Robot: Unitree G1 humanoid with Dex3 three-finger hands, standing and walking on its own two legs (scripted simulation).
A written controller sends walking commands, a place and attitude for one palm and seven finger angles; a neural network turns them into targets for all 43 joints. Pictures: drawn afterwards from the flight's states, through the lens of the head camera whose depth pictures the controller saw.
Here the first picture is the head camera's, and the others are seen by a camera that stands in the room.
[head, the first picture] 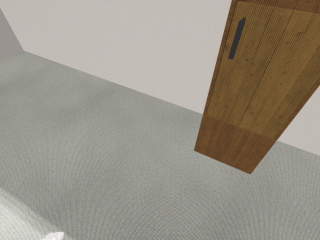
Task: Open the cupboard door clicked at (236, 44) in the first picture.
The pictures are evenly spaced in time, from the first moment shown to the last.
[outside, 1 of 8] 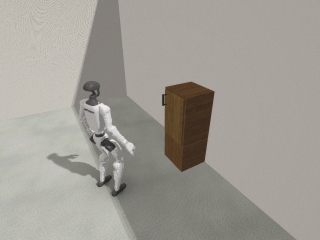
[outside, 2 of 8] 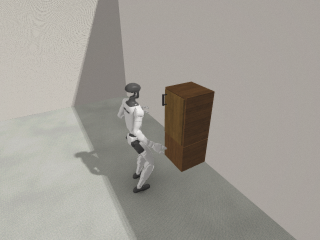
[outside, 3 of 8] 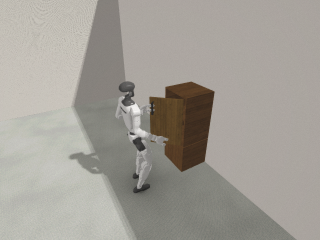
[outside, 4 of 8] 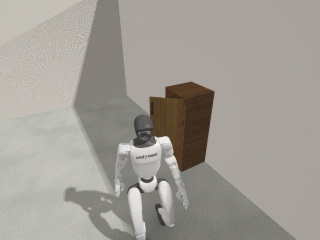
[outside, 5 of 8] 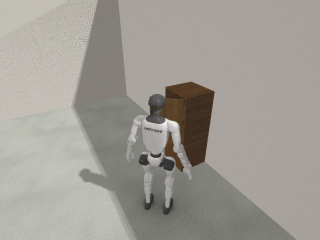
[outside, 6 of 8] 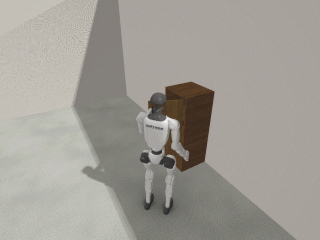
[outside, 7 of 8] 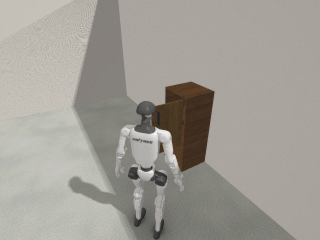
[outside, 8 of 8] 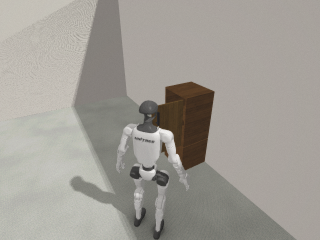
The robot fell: no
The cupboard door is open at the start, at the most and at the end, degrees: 0 90 88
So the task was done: yes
